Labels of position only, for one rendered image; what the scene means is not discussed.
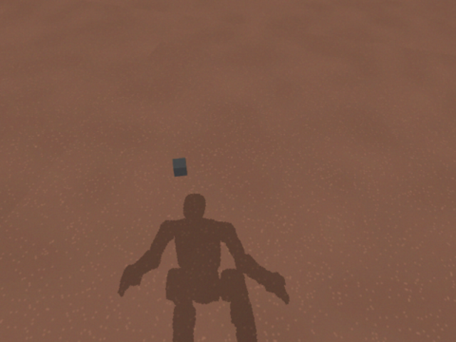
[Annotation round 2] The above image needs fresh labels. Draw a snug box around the cube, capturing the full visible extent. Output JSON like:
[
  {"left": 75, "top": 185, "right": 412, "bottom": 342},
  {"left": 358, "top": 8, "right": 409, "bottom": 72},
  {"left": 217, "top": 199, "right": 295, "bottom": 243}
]
[{"left": 172, "top": 157, "right": 187, "bottom": 177}]

